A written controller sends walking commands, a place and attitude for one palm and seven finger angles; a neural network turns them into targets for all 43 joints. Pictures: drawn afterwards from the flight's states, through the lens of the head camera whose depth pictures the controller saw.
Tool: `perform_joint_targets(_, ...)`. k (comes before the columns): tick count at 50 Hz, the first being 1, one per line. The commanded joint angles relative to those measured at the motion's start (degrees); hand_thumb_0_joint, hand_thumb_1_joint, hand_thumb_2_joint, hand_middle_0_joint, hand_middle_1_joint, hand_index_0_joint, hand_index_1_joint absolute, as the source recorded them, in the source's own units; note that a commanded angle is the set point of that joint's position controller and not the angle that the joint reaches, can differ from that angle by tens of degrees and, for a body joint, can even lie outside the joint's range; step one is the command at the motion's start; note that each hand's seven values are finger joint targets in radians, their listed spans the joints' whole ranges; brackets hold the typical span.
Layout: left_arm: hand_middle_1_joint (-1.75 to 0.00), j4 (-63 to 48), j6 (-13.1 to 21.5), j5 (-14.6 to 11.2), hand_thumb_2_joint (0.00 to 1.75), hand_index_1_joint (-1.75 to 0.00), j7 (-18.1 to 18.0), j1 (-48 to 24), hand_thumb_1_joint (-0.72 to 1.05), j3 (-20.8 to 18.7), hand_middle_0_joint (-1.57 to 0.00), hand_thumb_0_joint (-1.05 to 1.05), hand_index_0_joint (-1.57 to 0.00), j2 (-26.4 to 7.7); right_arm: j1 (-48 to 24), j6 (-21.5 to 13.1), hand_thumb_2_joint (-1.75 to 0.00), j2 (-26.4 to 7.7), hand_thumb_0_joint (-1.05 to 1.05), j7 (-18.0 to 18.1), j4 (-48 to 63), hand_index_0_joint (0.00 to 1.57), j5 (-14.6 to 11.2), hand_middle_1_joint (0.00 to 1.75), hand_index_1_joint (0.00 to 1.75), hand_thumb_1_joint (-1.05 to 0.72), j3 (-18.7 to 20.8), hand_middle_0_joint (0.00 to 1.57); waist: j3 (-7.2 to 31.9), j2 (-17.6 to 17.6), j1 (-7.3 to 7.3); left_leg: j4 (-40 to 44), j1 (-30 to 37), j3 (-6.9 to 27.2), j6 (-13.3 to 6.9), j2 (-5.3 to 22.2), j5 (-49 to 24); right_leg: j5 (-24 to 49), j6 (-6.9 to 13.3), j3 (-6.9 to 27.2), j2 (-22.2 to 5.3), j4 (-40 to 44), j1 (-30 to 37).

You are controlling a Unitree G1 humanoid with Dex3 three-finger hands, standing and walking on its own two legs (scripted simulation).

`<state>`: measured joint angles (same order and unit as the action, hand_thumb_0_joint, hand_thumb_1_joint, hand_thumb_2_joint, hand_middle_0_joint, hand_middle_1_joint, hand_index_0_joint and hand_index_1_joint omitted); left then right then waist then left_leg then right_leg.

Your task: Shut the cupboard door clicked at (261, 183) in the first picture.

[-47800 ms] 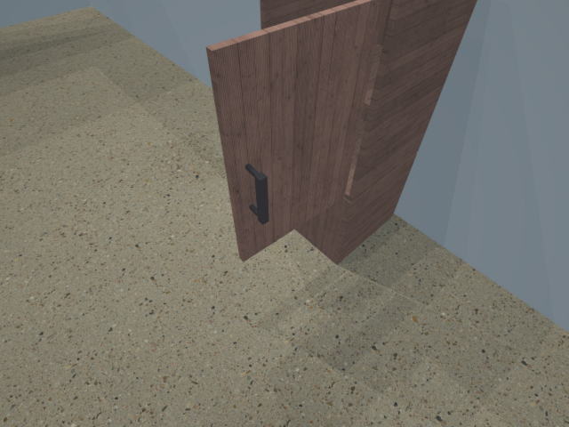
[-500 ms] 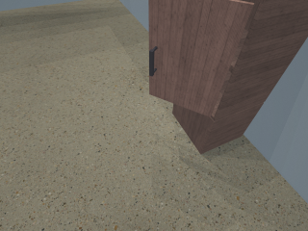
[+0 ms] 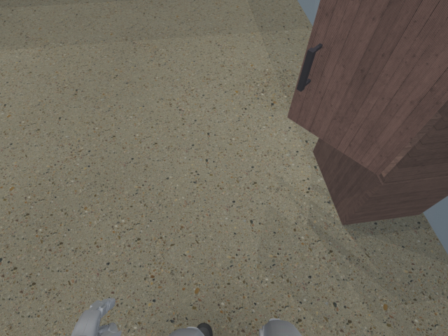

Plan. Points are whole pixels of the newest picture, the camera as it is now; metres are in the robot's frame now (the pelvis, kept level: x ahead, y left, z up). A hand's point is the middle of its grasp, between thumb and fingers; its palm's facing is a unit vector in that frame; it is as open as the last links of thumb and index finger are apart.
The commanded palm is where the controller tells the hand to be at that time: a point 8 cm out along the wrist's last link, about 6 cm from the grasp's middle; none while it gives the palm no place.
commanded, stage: walk to a spot facing it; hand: left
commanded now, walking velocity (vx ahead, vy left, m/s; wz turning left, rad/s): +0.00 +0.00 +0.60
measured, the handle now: (309, 68) +0.86 -0.25 -0.08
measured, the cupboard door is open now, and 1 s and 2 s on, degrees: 38 38 38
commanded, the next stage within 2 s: turn to face it in 1.52 s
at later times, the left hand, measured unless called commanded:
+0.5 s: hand out of the picture -0.03 +0.15 -0.17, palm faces +0.38 -0.88 -0.28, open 7.3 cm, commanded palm none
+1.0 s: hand out of the picture +0.10 +0.20 -0.14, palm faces +0.55 -0.78 -0.29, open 7.3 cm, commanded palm none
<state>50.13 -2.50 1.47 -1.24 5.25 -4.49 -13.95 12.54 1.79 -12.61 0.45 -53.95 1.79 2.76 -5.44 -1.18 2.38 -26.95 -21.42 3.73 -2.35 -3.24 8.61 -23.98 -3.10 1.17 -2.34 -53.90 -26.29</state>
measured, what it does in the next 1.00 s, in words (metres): walks ahead, turning left: right foot, then left foot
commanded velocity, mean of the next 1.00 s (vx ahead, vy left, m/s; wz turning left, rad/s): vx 0.12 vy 0.00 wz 0.60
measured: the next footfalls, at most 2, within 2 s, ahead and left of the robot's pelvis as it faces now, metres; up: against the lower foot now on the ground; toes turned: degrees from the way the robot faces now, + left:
right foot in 0.14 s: +0.03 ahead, -0.15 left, +0.00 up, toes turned +6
left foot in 0.54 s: +0.01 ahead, +0.08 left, +0.00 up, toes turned +28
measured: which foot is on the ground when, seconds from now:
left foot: down 0.00-0.12, up 0.14-0.52, down 0.54-0.96, up 0.98-1.00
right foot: up 0.00-0.12, down 0.14-0.54, up 0.56-0.94, down 0.96-1.00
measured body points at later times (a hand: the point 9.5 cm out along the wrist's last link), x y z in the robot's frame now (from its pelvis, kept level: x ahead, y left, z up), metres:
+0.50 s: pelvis +0.02 -0.05 -0.01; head +0.08 -0.03 +0.44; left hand -0.05 +0.20 -0.15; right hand +0.22 -0.25 -0.15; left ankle -0.03 +0.07 -0.71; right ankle -0.01 -0.16 -0.74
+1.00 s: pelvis +0.11 -0.04 -0.01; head +0.16 -0.04 +0.44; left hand +0.07 +0.24 -0.12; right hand +0.27 -0.24 -0.17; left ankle -0.02 +0.05 -0.71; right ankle +0.20 -0.11 -0.74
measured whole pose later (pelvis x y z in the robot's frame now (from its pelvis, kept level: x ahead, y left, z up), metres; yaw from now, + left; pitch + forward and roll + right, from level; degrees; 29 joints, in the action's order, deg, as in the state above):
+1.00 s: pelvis +0.11 -0.04 -0.01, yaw +38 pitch +1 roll +1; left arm 47.6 1.2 1.9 1.2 8.7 -3.0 -12.7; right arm 18.2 1.7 -14.0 -0.5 -55.3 1.1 3.4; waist -2.9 -2.9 2.5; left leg -46.6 -17.8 6.6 -0.5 -1.9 29.0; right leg -16.7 0.3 -5.6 -2.9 -36.0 -20.7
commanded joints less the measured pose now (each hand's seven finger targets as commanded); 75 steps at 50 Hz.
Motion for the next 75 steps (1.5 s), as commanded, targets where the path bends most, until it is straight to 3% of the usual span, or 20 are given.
perform_joint_targets(1, -0.3, -3.97, 0.98, -0.27, 0.9, -0.3, -0.07, 3.51, 0.9, -0.67, -0.2, 0.0, -0.2, -3.62, 2.08, 0.06, -0.9, -11.96, 0.0, 0.48, 3.79, 0.2, 0.27, 0.3, 0.3, -0.9, 3.88, 0.2, 9.5, -8.7, -0.57, 7.79, 8.62, 19.44, -6.79, 13.16, -4.97, -0.65, -0.1, -0.9, 2.23, 8.77, 3.33)
perform_joint_targets(5, -0.3, -2.76, 1.73, -0.11, 0.9, -0.3, -0.56, 12.2, 0.9, -1.8, -0.2, 0.0, -0.2, -8.17, -2.57, 0.71, -0.9, -9.42, 0.0, -0.13, 6.3, 0.2, -0.86, 0.3, 0.3, -0.9, 4.06, 0.2, 10.1, -1.92, -5.11, -0.73, -6.91, 15.29, -0.74, 5.38, 6.99, 7.59, 2.04, 2.15, -0.86, 33.04, 23.79)
perform_joint_targets(6, -0.3, -3.58, 2.22, 0.74, 0.9, -0.3, -0.95, 11.81, 0.9, -2.82, -0.2, 0.0, -0.2, -13.04, -1.11, 0.58, -0.9, -5.26, 0.0, -0.33, 6.87, 0.2, -1.36, 0.3, 0.3, -0.9, 3.81, 0.2, 9.68, 13.94, -4.91, -15.38, -16.54, 4.93, 4.02, -2.18, 18.52, -0.01, 7.65, 19.91, -16.64, 41.43, 27.22)
perform_joint_targets(7, -0.3, -4.58, 1.96, 0.57, 0.9, -0.3, -1.21, 8.1, 0.9, -2.32, -0.2, 0.0, -0.2, -13.74, -2.14, 0.56, -0.9, -6.8, 0.0, -0.41, 7.25, 0.2, -0.49, 0.3, 0.3, -0.9, 4.13, 0.2, 6.17, 14.96, -4.13, -31.81, -15.89, 1.22, 4.75, -2.01, 25.06, 5.37, 11.87, 24.77, -25.51, 42.18, 16.95)
perform_joint_targets(12, -0.3, -5.4, 3.2, -0.13, 0.9, -0.3, -1.4, 3.63, 0.9, -0.52, -0.2, 0.0, -0.2, -6.43, -0.54, 1.39, -0.9, -5.72, 0.0, -1.75, 5.89, 0.2, -0.51, 0.3, 0.3, -0.9, 3.23, 0.2, 5.06, 11.42, 0.22, -42.13, -14.65, -1.99, 6.21, 3.36, 15.01, 40.72, 10.48, 1.51, -14.41, 30.88, 19.69)
perform_joint_targets(18, -0.3, -2.49, 3.09, 0.13, 0.9, -0.3, -1.51, 14.44, 0.9, -1.74, -0.2, 0.0, -0.2, -8.76, -8.28, 1.38, -0.9, -4.09, 0.0, -1.96, 8.38, 0.2, -0.75, 0.3, 0.3, -0.9, 1.66, 0.2, 7.65, 11.8, -4.76, -26.77, -12.51, -6.85, 5.92, 3.65, 16.68, 53.33, 9.73, -2.15, -15.99, 26.92, 31.24)
perform_joint_targets(24, -0.3, -2.16, 2.83, 0.4, 0.9, -0.3, -0.99, 14.41, 0.9, -2.39, -0.2, 0.0, -0.2, -10.22, -7.46, 0.77, -0.9, -4.48, 0.0, -1.93, 8.72, 0.2, -1.04, 0.3, 0.3, -0.9, 1.35, 0.2, 7.71, 13.67, -3.59, -10.46, -0.44, -10.44, 3.55, 2.52, 13.56, 52.98, 8.6, -5.44, -17.46, 22.22, 26.31)
perform_joint_targets(26, -0.3, -2.85, 2.78, -0.39, 0.9, -0.3, -0.7, 12.53, 0.9, -2.3, -0.2, 0.0, -0.2, -9.99, 0.6, 0.09, -0.9, -7.91, 0.0, -1.93, 6.74, 0.2, -0.61, 0.3, 0.3, -0.9, 2.34, 0.2, 11.75, 6.68, 1.22, 1.33, 16.94, -7.48, 1.73, 4.63, -4.15, 43.0, 4.41, -10.43, -15.17, 9.66, 16.13)
perform_joint_targets(28, -0.3, -7.05, 2.05, -0.6, 0.9, -0.3, -0.46, 8.2, 0.9, -0.22, -0.2, 0.0, -0.2, -4.47, 8.45, -0.04, -0.9, -17.74, 0.0, -0.95, 4.74, 0.2, -0.79, 0.3, 0.3, -0.9, 4.63, 0.2, 15.48, -15.7, 4.85, 2.76, 30.12, 20.14, -12.21, 27.48, -42.16, -15.1, -0.81, -6.63, -3.68, -11.83, -8.22)
perform_joint_targets(33, -0.3, -5.0, 1.42, 0.25, 0.9, -0.3, 1.29, 5.68, 0.9, -1.31, -0.2, 0.0, -0.2, -6.07, -1.18, -0.91, -0.9, -12.18, 0.0, 0.25, 7.39, 0.2, -0.07, 0.3, 0.3, -0.9, 2.3, 0.2, 4.17, -8.46, 0.3, 10.14, 12.7, 13.26, -7.36, 17.13, 6.46, -0.03, -0.66, -1.85, -4.88, -11.56, -8.5)
perform_joint_targets(43, -0.3, -6.42, 2.95, 0.06, 0.9, -0.3, 2.96, 2.02, 0.9, -0.76, -0.2, 0.0, -0.2, -4.88, 1.57, -2.23, -0.9, -12.41, 0.0, -0.31, 5.56, 0.2, 0.13, 0.3, 0.3, -0.9, 3.11, 0.2, 2.3, -9.22, -0.54, 11.09, 7.11, 15.51, -7.27, 12.77, 16.84, 4.32, -1.39, -5.24, -0.28, 13.22, 0.46)
perform_joint_targets(46, -0.3, -3.73, 3.97, 0.12, 0.9, -0.3, 2.83, 11.46, 0.9, -1.56, -0.2, 0.0, -0.2, -6.25, -1.18, -2.34, -0.9, -10.83, 0.0, -0.28, 5.94, 0.2, -0.47, 0.3, 0.3, -0.9, 2.97, 0.2, 5.64, -4.22, -5.77, 0.74, -4.28, 12.41, -4.51, 8.27, 16.83, 9.32, -0.8, -5.14, 1.47, 25.62, 21.57)
perform_joint_targets(48, -0.3, -1.53, 4.85, 0.81, 0.9, -0.3, 1.26, 22.35, 0.9, -3.74, -0.2, 0.0, -0.2, -16.39, -0.6, -3.19, -0.9, -3.75, 0.0, -0.45, 8.18, 0.2, -1.32, 0.3, 0.3, -0.9, 1.62, 0.2, 12.59, 23.29, -10.71, -31.99, -22.26, -1.32, 1.33, -2.26, 29.73, -11.38, 7.03, 27.36, -25.92, 42.54, 38.7)
perform_joint_targets(49, -0.3, -2.02, 4.34, -0.03, 0.9, -0.3, 0.8, 19.41, 0.9, -2.94, -0.2, 0.0, -0.2, -14.43, -1.96, -2.62, -0.9, -7.3, 0.0, -0.74, 8.17, 0.2, -0.4, 0.3, 0.3, -0.9, 2.61, 0.2, 6.94, 16.21, -8.32, -41.87, -22.46, 1.49, 1.26, 2.24, 26.89, -17.26, 8.95, 27.85, -27.27, 45.36, 28.26)
perform_joint_targets(56, -0.3, -1.8, 5.86, -0.3, 0.9, -0.3, -0.06, 12.35, 0.9, -0.27, -0.2, 0.0, -0.2, -4.6, 1.5, -0.25, -0.9, -2.26, 0.0, -2.55, 3.25, 0.2, -0.54, 0.3, 0.3, -0.9, 1.5, 0.2, 4.39, 10.31, -1.4, -40.26, -16.06, -4.81, 4.64, 5.93, 9.42, 43.02, 6.39, -8.71, -15.96, 35.51, 23.52)
perform_joint_targets(67, -0.3, -0.86, 4.69, 0.08, 0.9, -0.3, -0.61, 15.43, 0.9, -1.4, -0.2, 0.0, -0.2, -8.54, -5.07, -0.45, -0.9, -3.34, 0.0, -2.77, 7.45, 0.2, -0.35, 0.3, 0.3, -0.9, 0.5, 0.2, 6.19, 11.94, -1.76, -12.26, -6.16, -13.13, 1.31, 2.21, 8.85, 64.33, 7.03, -15.24, -18.83, 22.39, 31.17)
perform_joint_targets(69, -0.3, -1.69, 4.52, -0.47, 0.9, -0.3, -0.44, 13.77, 0.9, -1.91, -0.2, 0.0, -0.2, -9.85, 3.22, -0.93, -0.9, -7.09, 0.0, -2.47, 5.94, 0.2, -0.04, 0.3, 0.3, -0.9, 1.66, 0.2, 11.48, 7.62, 2.98, -3.45, 10.24, -11.5, -0.17, 1.26, -1.35, 54.91, 4.91, -17.06, -17.63, 8.15, 23.92)
perform_joint_targets(71, -0.3, -5.56, 3.86, -1.63, 0.9, -0.3, -0.07, 12.79, 0.9, -0.21, -0.2, 0.0, -0.2, -4.4, 11.9, -1.6, -0.9, -18.38, 0.0, -1.37, 4.86, 0.2, -0.41, 0.3, 0.3, -0.9, 4.16, 0.2, 20.72, -16.38, 5.93, -1.17, 32.7, 23.41, -14.88, 27.72, -56.64, -16.02, -0.97, -10.41, -3.1, -21.14, -5.73)
perform_joint_targets(72, -0.3, -6.78, 2.78, -1.11, 0.9, -0.3, -0.83, 10.37, 0.9, -0.29, -0.2, 0.0, -0.2, -6.58, 12.14, -0.96, -0.9, -18.22, 0.0, -0.76, 4.01, 0.2, -1.33, 0.3, 0.3, -0.9, 3.71, 0.2, 21.25, -5.74, 5.55, -0.28, 30.87, 19.84, -16.62, 28.65, -49.46, -14.65, 0.18, -2.69, -4.18, -23.97, -5.77)
perform_joint_targets(75, -0.3, -4.98, 1.69, -0.31, 0.9, -0.3, -0.6, 9.04, 0.9, -1.0, -0.2, 0.0, -0.2, -5.72, 0.19, -1.22, -0.9, -12.71, 0.0, 0.37, 8.11, 0.2, -0.69, 0.3, 0.3, -0.9, 2.14, 0.2, 11.18, -6.44, 0.84, 5.29, 14.3, 13.22, -9.89, 20.58, -21.74, -4.71, -1.15, -0.99, -6.33, -19.04, -5.96)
